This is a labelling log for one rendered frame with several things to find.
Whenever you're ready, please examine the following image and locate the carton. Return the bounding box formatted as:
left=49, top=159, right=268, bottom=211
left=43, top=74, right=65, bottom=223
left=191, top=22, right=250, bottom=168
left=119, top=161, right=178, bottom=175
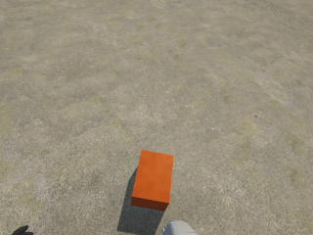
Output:
left=131, top=150, right=174, bottom=212

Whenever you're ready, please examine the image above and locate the robot right thigh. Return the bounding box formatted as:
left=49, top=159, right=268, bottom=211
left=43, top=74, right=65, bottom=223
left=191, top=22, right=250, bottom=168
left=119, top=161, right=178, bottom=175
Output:
left=162, top=220, right=199, bottom=235

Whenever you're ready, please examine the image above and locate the left robot hand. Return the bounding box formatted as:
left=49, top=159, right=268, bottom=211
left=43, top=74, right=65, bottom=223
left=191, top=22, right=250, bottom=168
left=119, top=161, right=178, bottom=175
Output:
left=12, top=225, right=33, bottom=235

